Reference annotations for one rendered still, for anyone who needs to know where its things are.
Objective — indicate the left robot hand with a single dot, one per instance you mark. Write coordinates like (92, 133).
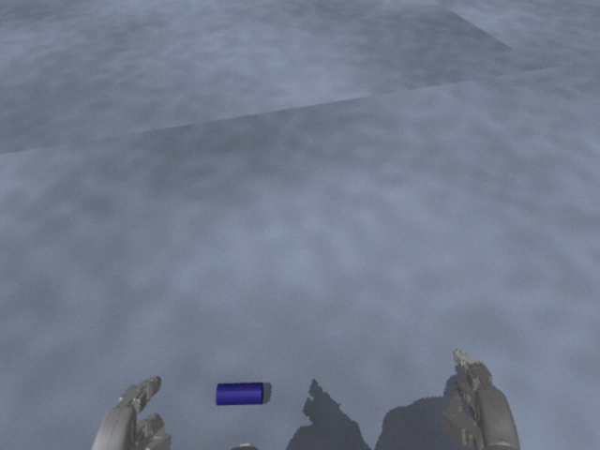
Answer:
(119, 429)

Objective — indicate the right robot hand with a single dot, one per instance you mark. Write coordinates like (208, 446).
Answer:
(488, 406)

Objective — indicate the can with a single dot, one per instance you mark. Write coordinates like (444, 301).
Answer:
(239, 393)

